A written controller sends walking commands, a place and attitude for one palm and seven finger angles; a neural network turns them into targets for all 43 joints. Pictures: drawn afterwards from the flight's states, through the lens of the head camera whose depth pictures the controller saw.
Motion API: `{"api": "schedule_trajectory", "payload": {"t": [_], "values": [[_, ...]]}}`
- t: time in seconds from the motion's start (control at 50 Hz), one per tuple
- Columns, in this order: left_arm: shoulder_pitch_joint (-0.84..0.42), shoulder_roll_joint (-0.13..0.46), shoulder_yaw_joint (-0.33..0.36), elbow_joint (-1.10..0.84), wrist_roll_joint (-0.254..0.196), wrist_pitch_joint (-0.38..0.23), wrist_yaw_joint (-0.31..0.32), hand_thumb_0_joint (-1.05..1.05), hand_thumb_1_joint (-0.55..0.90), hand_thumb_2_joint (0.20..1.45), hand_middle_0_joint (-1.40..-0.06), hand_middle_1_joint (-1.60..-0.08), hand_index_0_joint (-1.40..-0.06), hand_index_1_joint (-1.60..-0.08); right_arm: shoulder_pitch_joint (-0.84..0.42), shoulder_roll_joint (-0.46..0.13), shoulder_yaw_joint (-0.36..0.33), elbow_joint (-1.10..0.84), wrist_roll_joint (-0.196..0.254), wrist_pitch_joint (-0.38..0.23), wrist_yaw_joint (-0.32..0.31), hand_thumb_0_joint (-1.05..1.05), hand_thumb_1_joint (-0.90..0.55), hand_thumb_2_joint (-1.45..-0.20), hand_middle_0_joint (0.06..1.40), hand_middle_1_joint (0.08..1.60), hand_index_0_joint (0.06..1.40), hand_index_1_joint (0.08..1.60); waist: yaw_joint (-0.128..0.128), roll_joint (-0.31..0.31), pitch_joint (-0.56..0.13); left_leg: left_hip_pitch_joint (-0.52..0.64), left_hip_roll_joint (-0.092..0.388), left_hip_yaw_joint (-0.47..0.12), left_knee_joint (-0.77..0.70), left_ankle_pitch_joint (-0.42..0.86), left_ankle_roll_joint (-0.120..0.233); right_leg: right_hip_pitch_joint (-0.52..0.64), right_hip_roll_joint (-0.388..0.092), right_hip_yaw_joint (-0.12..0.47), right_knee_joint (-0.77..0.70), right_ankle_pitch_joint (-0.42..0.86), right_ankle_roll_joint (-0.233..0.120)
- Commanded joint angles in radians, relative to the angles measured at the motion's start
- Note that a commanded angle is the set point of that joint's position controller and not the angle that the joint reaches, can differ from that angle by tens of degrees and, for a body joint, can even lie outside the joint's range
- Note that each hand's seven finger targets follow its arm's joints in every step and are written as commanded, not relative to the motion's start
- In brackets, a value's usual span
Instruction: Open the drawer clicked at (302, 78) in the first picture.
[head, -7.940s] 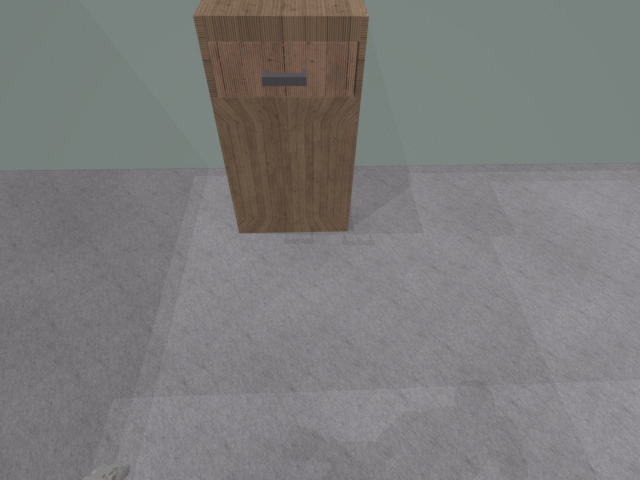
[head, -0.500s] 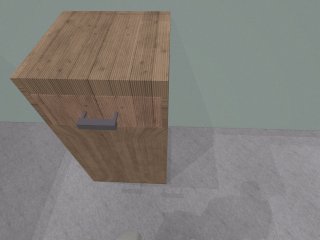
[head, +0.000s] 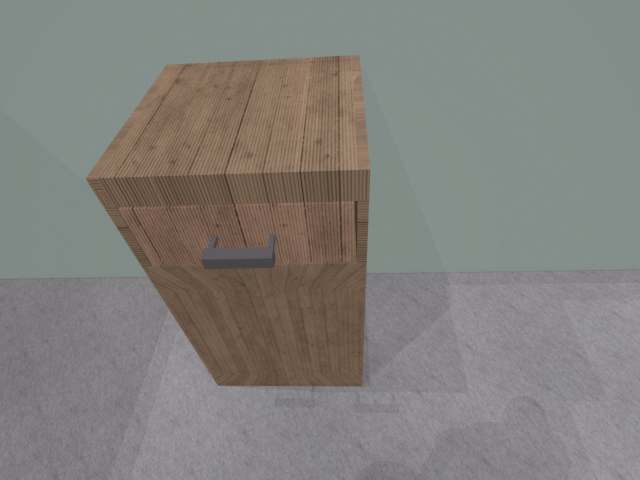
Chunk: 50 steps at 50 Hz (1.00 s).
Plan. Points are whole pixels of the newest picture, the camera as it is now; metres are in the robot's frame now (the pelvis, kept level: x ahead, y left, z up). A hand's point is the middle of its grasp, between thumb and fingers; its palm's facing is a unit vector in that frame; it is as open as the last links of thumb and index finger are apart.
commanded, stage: come to a stop and stand still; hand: left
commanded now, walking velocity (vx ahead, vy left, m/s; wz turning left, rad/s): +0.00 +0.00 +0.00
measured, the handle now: (240, 249) +0.51 +0.20 -0.05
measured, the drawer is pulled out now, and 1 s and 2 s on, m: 0.00 0.00 0.00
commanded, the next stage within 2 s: look again from close up in 1.24 s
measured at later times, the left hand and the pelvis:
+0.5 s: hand out of the picture +0.05 +0.17 -0.16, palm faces +0.01 -0.97 -0.23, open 7.3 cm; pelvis +0.04 -0.01 +0.01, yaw +0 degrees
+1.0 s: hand out of the picture +0.06 +0.14 -0.16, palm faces +0.04 -0.98 -0.20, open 7.3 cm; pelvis +0.07 -0.03 +0.01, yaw +1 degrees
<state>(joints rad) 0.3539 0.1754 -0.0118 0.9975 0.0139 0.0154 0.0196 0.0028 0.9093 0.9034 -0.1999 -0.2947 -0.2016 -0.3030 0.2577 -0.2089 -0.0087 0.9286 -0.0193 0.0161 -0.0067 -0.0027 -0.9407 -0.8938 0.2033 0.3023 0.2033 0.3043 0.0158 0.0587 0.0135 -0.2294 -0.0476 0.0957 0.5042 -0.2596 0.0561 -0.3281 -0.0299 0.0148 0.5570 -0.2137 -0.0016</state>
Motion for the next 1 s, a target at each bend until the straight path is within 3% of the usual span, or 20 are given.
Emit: {"api": "schedule_trajectory", "payload": {"t": [0.0,0.08,0.18,0.32,0.44,0.58,0.62,0.98], "values": [[-0.042,0.119,0.024,-0.053,0.000,-0.031,0.006,0.000,0.900,0.900,-0.200,-0.300,-0.200,-0.300,0.056,-0.095,-0.004,-0.009,0.003,-0.036,-0.004,0.000,-0.900,-0.900,0.200,0.300,0.200,0.300,-0.027,-0.055,0.030,-0.054,0.146,-0.196,-0.232,-0.156,0.004,0.031,-0.043,0.089,-0.149,-0.119,-0.041],[-0.028,0.105,0.018,-0.011,0.000,-0.032,0.007,0.000,0.900,0.900,-0.200,-0.300,-0.200,-0.300,0.057,-0.093,0.004,0.033,0.004,-0.041,-0.007,0.000,-0.900,-0.900,0.200,0.300,0.200,0.300,-0.012,-0.028,0.048,-0.089,0.149,-0.194,-0.265,-0.157,0.000,0.095,-0.046,0.071,-0.143,-0.056,-0.040],[-0.030,0.088,0.016,0.026,-0.002,-0.034,0.010,0.000,0.900,0.900,-0.200,-0.300,-0.200,-0.300,0.083,-0.078,0.011,0.087,0.003,-0.044,-0.012,0.000,-0.900,-0.900,0.200,0.300,0.200,0.300,-0.009,-0.036,0.052,-0.076,0.150,-0.185,-0.267,-0.112,-0.003,0.121,-0.052,0.065,-0.145,-0.020,-0.042],[-0.043,0.081,0.012,0.059,-0.008,-0.042,0.013,0.000,0.900,0.900,-0.200,-0.300,-0.200,-0.300,0.118,-0.056,0.022,0.146,0.006,-0.051,-0.018,0.000,-0.900,-0.900,0.200,0.300,0.200,0.300,-0.016,-0.058,0.029,-0.016,0.145,-0.149,-0.217,0.052,-0.011,0.155,-0.068,0.068,-0.155,0.070,-0.045],[-0.048,0.073,0.011,0.077,-0.008,-0.043,0.015,0.000,0.900,0.900,-0.200,-0.300,-0.200,-0.300,0.123,-0.040,0.022,0.172,0.007,-0.051,-0.023,0.000,-0.900,-0.900,0.200,0.300,0.200,0.300,-0.021,-0.064,0.047,0.011,0.148,-0.140,-0.206,0.100,-0.015,0.149,-0.065,0.067,-0.160,0.116,-0.047],[-0.037,0.068,0.012,0.087,-0.008,-0.047,0.017,0.000,0.900,0.900,-0.200,-0.300,-0.200,-0.300,0.110,-0.035,0.022,0.184,0.007,-0.054,-0.028,0.000,-0.900,-0.900,0.200,0.300,0.200,0.300,-0.022,-0.057,0.021,0.057,0.150,-0.124,-0.183,0.178,-0.018,0.169,-0.070,0.069,-0.159,0.212,-0.048],[-0.034,0.066,0.011,0.090,-0.007,-0.048,0.017,0.000,0.900,0.900,-0.200,-0.300,-0.200,-0.300,0.107,-0.035,0.022,0.187,0.008,-0.053,-0.029,0.000,-0.900,-0.900,0.200,0.300,0.200,0.300,-0.024,-0.082,0.021,0.065,0.149,-0.122,-0.179,0.171,-0.020,0.170,-0.073,0.071,-0.165,0.228,-0.049],[-0.010,0.064,0.014,0.098,-0.009,-0.049,0.019,0.000,0.900,0.900,-0.200,-0.300,-0.200,-0.300,0.110,-0.023,0.022,0.202,0.007,-0.050,-0.037,0.000,-0.900,-0.900,0.200,0.300,0.200,0.300,-0.019,-0.051,0.036,0.085,0.153,-0.111,-0.174,0.198,-0.030,0.200,-0.072,0.064,-0.181,0.288,-0.058]]}}
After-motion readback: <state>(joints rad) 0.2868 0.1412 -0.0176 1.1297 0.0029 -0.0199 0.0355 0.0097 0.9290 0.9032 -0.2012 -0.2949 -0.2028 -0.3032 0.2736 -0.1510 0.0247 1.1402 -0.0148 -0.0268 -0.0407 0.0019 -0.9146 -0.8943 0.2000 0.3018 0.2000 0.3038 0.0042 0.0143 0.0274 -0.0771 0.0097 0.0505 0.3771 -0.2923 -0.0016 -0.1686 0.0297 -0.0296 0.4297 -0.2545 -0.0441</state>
